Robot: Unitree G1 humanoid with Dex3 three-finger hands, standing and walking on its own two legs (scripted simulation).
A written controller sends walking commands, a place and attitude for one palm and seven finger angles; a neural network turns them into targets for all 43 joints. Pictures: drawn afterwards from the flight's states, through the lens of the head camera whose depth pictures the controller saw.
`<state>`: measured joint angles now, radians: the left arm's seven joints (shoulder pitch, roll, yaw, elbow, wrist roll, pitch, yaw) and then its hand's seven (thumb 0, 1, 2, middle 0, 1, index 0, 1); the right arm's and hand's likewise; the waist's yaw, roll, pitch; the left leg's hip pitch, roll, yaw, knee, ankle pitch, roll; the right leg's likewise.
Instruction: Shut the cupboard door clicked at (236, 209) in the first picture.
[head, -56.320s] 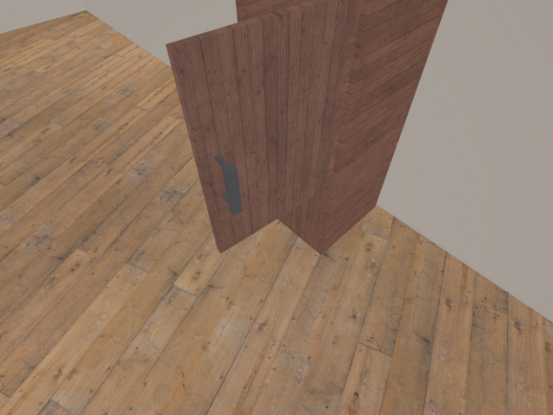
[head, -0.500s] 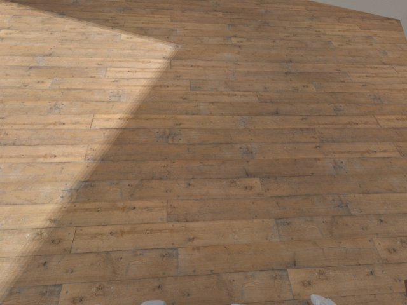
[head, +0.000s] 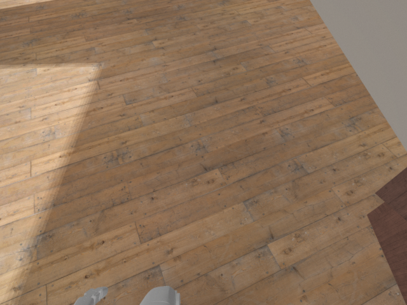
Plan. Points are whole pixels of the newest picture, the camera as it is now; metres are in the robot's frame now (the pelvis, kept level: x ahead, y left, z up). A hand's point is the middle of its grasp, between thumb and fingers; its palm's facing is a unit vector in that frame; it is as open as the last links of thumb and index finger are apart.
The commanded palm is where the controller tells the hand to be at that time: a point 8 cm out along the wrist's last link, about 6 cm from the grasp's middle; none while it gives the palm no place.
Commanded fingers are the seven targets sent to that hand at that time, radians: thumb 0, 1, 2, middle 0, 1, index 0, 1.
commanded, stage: turn to face it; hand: left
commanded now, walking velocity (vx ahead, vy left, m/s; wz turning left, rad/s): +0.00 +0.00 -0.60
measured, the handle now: out of the picture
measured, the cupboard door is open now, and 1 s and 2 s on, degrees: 30 30 30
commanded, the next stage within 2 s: take the last steps up to it in 1.56 s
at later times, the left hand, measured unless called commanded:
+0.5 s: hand (127, 275) +0.19 +0.19 -0.16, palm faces -0.32 -0.93 -0.21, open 7.4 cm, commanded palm none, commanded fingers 0.00 0.90 0.90 -0.20 -0.30 -0.20 -0.30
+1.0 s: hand (149, 261) +0.23 +0.15 -0.18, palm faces -0.54 -0.82 -0.19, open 7.4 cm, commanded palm none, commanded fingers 0.00 0.90 0.90 -0.20 -0.30 -0.20 -0.30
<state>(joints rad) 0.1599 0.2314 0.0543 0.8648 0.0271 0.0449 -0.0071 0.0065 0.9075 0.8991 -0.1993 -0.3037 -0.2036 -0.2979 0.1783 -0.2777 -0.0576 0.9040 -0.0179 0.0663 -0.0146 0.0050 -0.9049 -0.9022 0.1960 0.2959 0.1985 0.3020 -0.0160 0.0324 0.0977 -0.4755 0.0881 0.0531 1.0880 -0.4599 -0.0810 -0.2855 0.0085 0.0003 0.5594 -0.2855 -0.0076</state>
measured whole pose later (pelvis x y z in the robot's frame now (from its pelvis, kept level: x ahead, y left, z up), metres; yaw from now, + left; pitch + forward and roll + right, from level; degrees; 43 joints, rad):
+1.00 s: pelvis +0.05 +0.02 +0.00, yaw -36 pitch +1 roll -1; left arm 0.19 0.26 0.08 0.91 0.02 0.08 -0.02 0.01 0.91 0.90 -0.20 -0.30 -0.21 -0.30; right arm 0.17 -0.22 -0.02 0.85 -0.03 0.01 -0.02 0.00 -0.90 -0.90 0.20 0.30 0.20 0.30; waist 0.01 -0.06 0.07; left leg -0.33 0.06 0.09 0.62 -0.31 0.02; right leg -0.40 0.04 0.08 0.87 -0.49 0.02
